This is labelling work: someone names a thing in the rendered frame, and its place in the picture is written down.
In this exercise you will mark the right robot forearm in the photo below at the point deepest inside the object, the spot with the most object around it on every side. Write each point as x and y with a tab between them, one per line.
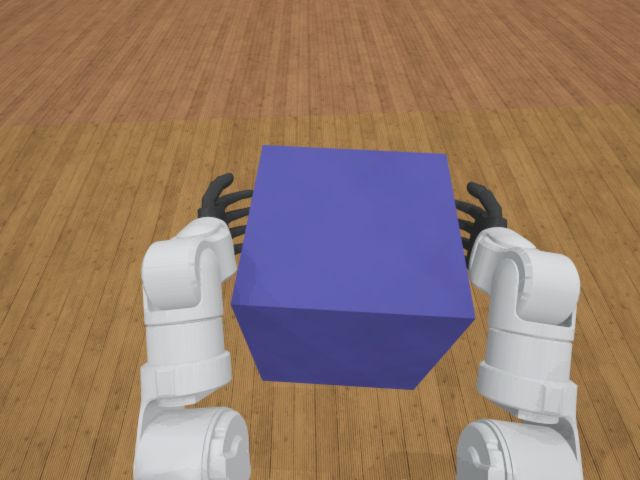
532	314

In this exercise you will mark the right robot hand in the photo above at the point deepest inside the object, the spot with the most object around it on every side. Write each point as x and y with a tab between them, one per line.
492	217

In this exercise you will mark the robot right upper arm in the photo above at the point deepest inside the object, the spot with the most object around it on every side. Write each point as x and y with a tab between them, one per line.
500	450

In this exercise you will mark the left robot hand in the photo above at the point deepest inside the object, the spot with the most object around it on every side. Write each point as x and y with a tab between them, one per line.
212	206

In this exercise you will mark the robot left upper arm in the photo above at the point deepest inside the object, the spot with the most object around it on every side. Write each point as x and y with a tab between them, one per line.
194	444

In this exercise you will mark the carton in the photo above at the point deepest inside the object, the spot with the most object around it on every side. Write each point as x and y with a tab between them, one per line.
352	269

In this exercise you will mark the left robot forearm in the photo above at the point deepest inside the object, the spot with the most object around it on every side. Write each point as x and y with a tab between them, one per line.
182	298

